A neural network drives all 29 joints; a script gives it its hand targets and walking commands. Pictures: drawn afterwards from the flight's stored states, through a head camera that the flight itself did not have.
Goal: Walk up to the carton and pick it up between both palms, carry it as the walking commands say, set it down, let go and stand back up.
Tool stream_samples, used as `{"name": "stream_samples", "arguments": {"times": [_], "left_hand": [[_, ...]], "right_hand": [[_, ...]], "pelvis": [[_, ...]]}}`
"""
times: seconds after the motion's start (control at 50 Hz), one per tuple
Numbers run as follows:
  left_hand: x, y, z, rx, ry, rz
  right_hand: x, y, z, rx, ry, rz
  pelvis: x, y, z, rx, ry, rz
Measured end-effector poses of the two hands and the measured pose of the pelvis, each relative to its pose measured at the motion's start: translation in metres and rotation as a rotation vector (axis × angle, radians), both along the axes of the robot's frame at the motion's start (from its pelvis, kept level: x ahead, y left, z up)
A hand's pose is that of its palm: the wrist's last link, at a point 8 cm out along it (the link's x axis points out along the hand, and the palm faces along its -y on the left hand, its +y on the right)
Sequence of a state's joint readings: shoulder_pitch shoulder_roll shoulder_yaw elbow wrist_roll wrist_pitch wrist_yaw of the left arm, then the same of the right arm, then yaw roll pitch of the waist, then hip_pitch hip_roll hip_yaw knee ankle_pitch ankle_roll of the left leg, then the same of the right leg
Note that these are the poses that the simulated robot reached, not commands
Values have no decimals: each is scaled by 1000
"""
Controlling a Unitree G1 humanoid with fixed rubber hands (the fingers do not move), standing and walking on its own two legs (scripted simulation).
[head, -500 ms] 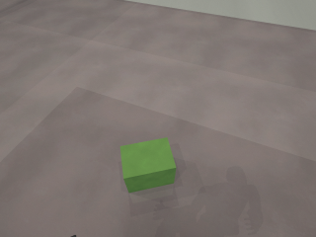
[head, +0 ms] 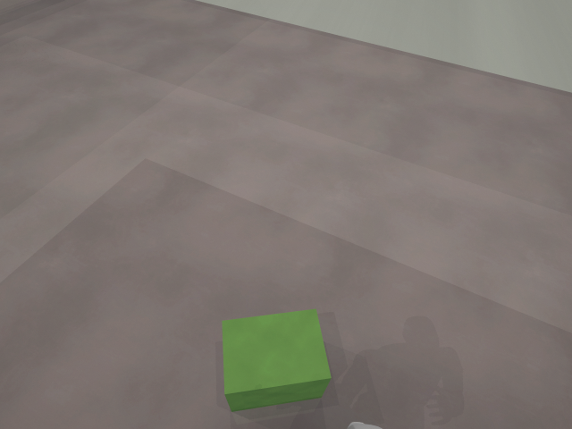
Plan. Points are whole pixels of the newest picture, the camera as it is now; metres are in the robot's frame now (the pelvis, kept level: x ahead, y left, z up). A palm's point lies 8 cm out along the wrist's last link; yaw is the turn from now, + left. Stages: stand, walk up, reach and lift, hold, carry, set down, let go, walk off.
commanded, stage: walk up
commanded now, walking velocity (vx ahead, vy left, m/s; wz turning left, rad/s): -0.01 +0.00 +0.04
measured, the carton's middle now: (273, 360) +0.42 +0.02 -0.67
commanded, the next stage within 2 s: none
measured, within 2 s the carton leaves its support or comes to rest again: neither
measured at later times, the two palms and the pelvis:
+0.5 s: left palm out of the picture +0.04 +0.30 -0.16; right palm out of the picture +0.06 -0.23 -0.14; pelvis -0.02 +0.03 -0.02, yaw +4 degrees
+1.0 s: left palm out of the picture -0.03 +0.25 -0.14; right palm out of the picture -0.02 -0.21 -0.16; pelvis -0.03 +0.02 -0.01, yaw +2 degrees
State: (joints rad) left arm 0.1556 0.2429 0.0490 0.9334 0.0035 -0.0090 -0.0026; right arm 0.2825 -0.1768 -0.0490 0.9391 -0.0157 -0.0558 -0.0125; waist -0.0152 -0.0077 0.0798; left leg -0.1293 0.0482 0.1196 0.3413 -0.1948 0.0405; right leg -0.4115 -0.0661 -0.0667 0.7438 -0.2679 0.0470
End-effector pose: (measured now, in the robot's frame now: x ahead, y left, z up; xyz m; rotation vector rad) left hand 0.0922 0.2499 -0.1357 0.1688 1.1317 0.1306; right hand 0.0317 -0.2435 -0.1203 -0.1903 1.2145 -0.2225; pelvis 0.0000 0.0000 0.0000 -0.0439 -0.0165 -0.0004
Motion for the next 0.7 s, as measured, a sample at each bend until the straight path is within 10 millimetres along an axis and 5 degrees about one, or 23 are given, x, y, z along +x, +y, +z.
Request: {"name": "stream_samples", "arguments": {"times": [0.14, 0.32, 0.44, 0.54, 0.7], "left_hand": [[41, -9, 2, 110, -34, -14], [-2, 31, 14, 199, 64, 52], [-25, 53, -15, 106, 42, 87], [-62, 49, -22, 15, 116, 109], [-108, 42, -18, 8, 200, 123]], "right_hand": [[11, -23, -42, 39, 98, -35], [33, -28, -35, 24, 66, 13], [36, -3, -28, -31, -2, 89], [29, 27, -7, -35, -40, 105], [61, 47, 5, -6, -165, 109]], "pelvis": [[27, -17, -22, 78, 6, 6], [6, -1, -16, 91, 21, 39], [-11, 24, -30, 54, 7, 69], [-20, 36, -16, 32, 7, 56], [-23, 37, -8, 30, 16, 33]]}}
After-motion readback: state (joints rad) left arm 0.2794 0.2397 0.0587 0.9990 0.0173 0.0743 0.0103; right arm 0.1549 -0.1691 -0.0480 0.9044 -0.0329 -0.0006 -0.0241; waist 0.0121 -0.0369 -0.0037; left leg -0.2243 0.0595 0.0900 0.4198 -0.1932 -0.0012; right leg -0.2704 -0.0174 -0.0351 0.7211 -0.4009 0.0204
